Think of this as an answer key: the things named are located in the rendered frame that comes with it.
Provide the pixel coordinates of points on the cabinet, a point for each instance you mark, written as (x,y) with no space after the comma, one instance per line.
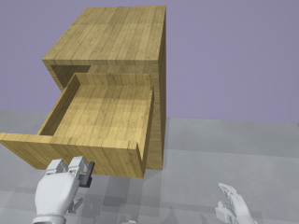
(118,40)

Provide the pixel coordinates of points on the robot right hand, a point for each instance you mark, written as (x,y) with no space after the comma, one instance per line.
(228,211)

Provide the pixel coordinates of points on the right robot forearm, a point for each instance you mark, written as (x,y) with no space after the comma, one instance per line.
(244,219)

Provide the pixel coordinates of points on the drawer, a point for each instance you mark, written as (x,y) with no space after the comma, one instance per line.
(105,117)

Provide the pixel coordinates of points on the robot left hand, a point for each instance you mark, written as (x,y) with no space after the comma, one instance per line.
(56,191)

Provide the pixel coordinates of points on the handle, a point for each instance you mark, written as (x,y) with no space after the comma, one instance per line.
(86,180)

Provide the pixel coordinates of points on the left robot forearm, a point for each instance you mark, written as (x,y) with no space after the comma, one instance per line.
(49,219)

